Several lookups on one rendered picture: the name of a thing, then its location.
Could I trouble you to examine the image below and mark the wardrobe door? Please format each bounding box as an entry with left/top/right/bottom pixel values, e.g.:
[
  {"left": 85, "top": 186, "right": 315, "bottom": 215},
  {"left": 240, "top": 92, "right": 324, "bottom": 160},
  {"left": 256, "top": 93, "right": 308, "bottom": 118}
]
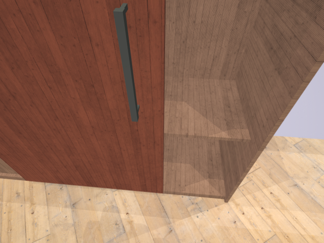
[
  {"left": 0, "top": 0, "right": 166, "bottom": 193},
  {"left": 0, "top": 158, "right": 18, "bottom": 174}
]

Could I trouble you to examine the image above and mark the handle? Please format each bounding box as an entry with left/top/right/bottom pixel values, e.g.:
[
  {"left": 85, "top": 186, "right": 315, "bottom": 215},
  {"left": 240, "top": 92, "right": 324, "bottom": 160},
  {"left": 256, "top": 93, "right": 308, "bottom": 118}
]
[{"left": 113, "top": 3, "right": 140, "bottom": 122}]

